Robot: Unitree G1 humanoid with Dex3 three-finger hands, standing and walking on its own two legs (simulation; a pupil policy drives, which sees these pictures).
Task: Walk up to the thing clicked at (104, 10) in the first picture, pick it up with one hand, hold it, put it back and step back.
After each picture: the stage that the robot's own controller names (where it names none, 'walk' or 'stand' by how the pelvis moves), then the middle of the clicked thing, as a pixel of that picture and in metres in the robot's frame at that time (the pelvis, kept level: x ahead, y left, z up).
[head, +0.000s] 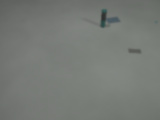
stand; (103, 18) +1.87 -0.23 -0.66
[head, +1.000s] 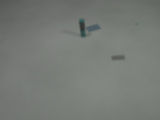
walk; (82, 28) +1.74 +0.16 -0.64
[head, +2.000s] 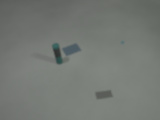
walk; (57, 54) +1.15 +0.37 -0.65
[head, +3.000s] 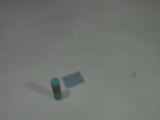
walk; (56, 89) +0.73 +0.27 -0.63
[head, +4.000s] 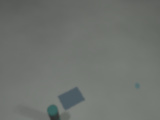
walk; (54, 116) +0.47 +0.20 -0.63
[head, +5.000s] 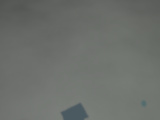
stand; out of the picture +0.40 +0.22 -0.65
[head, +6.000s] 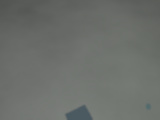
stand; out of the picture +0.40 +0.20 -0.66
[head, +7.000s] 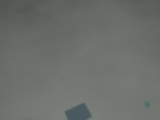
stand; out of the picture +0.42 +0.20 -0.66
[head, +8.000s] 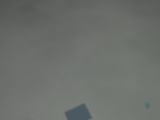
stand; out of the picture +0.41 +0.20 -0.66
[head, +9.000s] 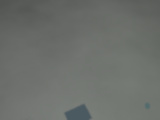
go down; out of the picture +0.41 +0.20 -0.66
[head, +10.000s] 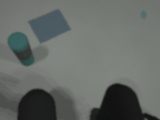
go down; (23, 51) +0.49 +0.22 -0.29
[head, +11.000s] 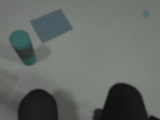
approach; (25, 51) +0.50 +0.22 -0.26
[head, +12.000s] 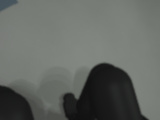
close in; out of the picture +0.49 +0.27 -0.17
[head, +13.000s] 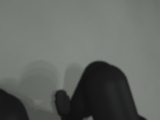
close; out of the picture +0.48 +0.28 -0.17
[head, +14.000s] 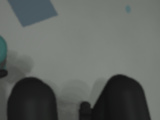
lift; out of the picture +0.37 +0.26 -0.12
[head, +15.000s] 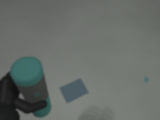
hold; (35, 92) +0.31 +0.16 +0.04
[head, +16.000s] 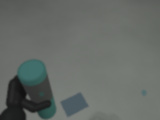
hold; (40, 93) +0.32 +0.15 +0.04
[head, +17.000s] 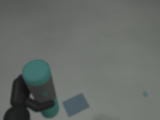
hold; (44, 93) +0.32 +0.15 +0.04
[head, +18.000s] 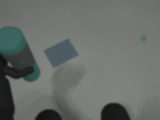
crouch; (22, 60) +0.43 +0.18 -0.04
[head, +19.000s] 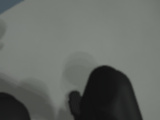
lower; out of the picture +0.50 +0.24 -0.13
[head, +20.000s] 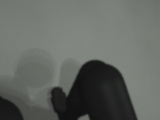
lower; out of the picture +0.48 +0.29 -0.18
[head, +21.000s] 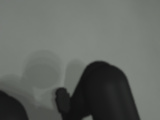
lower; out of the picture +0.47 +0.28 -0.17
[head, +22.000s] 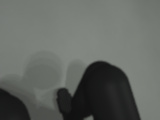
lower; out of the picture +0.46 +0.27 -0.17
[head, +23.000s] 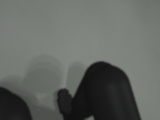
rest; out of the picture +0.45 +0.27 -0.17
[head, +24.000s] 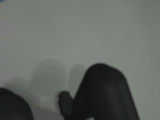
open; out of the picture +0.47 +0.25 -0.18
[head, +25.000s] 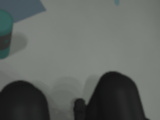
stand; out of the picture +0.48 +0.23 -0.19
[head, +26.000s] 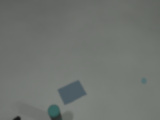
stand; (55, 116) +0.42 +0.17 -0.55
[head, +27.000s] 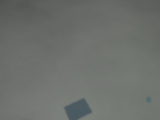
stand; out of the picture +0.41 +0.17 -0.60
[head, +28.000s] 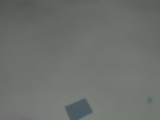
stand; out of the picture +0.40 +0.16 -0.60
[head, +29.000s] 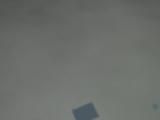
stand; out of the picture +0.42 +0.15 -0.66
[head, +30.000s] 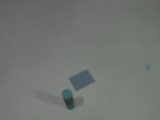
walk; (68, 100) +0.51 +0.16 -0.63
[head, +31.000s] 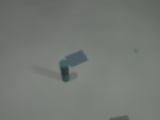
walk; (64, 71) +0.77 +0.15 -0.63
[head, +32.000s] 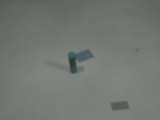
stand; (72, 63) +1.04 +0.20 -0.64
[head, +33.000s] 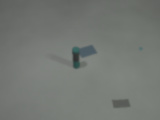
stand; (76, 58) +1.05 +0.11 -0.64
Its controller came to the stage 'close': yes
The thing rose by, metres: 0.68
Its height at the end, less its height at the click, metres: +0.00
